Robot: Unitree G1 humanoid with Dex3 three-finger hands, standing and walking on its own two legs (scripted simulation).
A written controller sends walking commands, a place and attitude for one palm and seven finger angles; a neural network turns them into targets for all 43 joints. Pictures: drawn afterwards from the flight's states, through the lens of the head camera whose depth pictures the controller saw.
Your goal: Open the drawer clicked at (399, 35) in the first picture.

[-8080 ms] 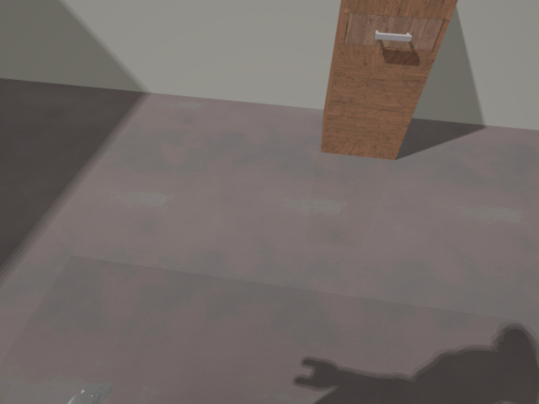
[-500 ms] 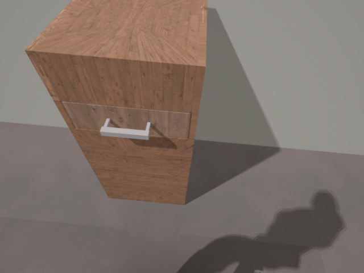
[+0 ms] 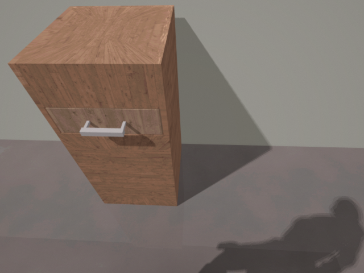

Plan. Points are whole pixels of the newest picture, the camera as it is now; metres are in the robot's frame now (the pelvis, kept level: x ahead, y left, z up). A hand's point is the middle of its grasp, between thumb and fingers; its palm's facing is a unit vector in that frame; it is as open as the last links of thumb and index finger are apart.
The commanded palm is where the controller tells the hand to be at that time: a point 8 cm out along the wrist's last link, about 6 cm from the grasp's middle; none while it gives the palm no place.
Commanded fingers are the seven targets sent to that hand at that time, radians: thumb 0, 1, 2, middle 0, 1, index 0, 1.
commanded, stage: come to a stop and stand still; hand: left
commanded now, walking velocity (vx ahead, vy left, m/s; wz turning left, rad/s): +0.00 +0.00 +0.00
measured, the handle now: (104, 127) +0.57 +0.31 -0.07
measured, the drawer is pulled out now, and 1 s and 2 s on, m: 0.00 0.00 0.00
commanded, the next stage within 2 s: look again from close up in 1.34 s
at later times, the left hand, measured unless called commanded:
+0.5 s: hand out of the picture -0.05 +0.16 -0.17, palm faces +0.07 -0.98 -0.16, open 7.4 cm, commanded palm none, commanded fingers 0.00 0.90 0.90 -0.20 -0.30 -0.20 -0.30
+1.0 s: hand out of the picture -0.01 +0.19 -0.17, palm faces +0.05 -0.98 -0.17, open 7.4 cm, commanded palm none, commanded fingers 0.00 0.90 0.90 -0.20 -0.30 -0.20 -0.30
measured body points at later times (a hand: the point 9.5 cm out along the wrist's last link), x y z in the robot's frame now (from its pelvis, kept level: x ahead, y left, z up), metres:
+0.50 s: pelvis -0.02 +0.01 +0.00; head -0.02 +0.01 +0.45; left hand -0.05 +0.22 -0.16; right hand -0.08 -0.20 -0.16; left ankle -0.05 +0.14 -0.74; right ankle +0.02 -0.06 -0.74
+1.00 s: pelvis +0.01 +0.03 +0.00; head +0.02 +0.03 +0.45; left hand -0.01 +0.24 -0.16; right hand -0.02 -0.16 -0.16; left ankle -0.05 +0.14 -0.74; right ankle +0.02 -0.06 -0.74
